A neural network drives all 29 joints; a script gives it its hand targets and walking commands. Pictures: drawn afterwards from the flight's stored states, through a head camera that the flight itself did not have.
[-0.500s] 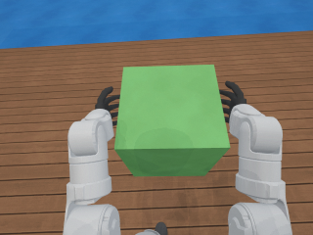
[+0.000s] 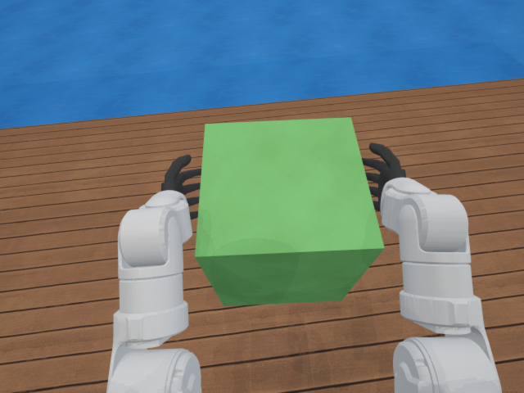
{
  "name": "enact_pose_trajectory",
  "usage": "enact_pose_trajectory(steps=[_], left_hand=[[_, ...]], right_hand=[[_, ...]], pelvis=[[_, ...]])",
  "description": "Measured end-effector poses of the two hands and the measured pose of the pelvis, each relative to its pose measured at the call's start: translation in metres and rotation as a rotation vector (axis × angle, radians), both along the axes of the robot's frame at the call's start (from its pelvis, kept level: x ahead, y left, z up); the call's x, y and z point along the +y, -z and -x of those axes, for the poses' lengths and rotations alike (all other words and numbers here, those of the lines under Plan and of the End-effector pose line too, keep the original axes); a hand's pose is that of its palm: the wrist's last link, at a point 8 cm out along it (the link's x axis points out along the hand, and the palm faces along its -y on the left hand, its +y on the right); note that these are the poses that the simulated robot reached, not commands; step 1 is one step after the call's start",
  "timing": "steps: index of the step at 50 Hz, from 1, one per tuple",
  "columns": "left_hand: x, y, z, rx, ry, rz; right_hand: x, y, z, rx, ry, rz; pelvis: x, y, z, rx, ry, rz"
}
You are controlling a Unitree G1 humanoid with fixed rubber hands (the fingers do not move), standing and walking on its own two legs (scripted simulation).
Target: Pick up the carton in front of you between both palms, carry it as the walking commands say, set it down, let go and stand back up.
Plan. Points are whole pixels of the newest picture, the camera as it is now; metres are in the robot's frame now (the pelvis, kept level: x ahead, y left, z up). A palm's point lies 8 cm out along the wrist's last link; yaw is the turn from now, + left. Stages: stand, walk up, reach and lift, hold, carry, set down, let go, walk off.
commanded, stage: carry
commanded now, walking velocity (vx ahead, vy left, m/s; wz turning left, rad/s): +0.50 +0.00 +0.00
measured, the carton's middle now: (280, 221) +0.38 -0.03 +0.05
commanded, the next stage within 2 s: none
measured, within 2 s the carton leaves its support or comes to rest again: neither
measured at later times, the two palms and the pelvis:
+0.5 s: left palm (176, 111) +0.65 +0.16 +0.09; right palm (318, 98) +0.66 -0.14 +0.09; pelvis +0.30 +0.00 -0.04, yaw -2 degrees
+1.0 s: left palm (210, 56) +0.95 +0.11 +0.05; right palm (318, 51) +0.93 -0.19 +0.06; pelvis +0.59 -0.01 -0.07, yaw +0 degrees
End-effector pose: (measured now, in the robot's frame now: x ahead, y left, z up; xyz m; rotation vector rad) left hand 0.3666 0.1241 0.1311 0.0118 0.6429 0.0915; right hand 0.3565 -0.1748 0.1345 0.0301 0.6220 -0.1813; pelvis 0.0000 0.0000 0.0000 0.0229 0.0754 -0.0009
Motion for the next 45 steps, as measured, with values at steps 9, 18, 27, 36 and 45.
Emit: enact_pose_trajectory(steps=[9,18,27,36,45], left_hand=[[0.016,0.031,-0.077,0.164,-0.081,-0.027],[0.026,0.024,-0.182,0.106,-0.103,-0.015],[0.039,0.060,-0.314,0.076,-0.035,-0.007],[0.018,0.105,-0.399,0.226,0.060,-0.030],[0.001,0.090,-0.509,0.105,0.033,0.007]], right_hand=[[0.016,0.032,-0.107,0.164,-0.106,0.006],[0.026,0.031,-0.210,0.106,-0.095,-0.021],[0.038,0.058,-0.326,0.077,-0.057,0.039],[0.020,0.104,-0.383,0.230,0.008,0.016],[0.003,0.085,-0.495,0.108,0.027,0.011]], pelvis=[[-0.020,-0.001,-0.094,0.012,0.004,-0.005],[-0.015,-0.001,-0.191,0.027,0.009,-0.001],[0.006,0.050,-0.322,0.000,0.028,0.026],[0.019,0.042,-0.407,0.010,0.032,0.045],[0.005,0.045,-0.509,0.025,0.021,0.035]])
